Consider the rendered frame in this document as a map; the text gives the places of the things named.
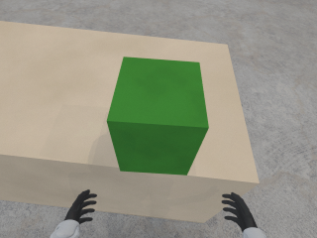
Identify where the right robot forearm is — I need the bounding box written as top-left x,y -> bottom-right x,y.
242,227 -> 267,238

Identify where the robot left hand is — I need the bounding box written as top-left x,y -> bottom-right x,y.
64,189 -> 97,224

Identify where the left robot forearm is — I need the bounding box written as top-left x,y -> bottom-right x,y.
50,219 -> 80,238

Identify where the pedestal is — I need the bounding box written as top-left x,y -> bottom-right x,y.
0,21 -> 260,223

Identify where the carton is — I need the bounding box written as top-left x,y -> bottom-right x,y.
107,57 -> 209,176

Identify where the robot right hand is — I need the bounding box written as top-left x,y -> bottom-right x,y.
221,192 -> 258,232

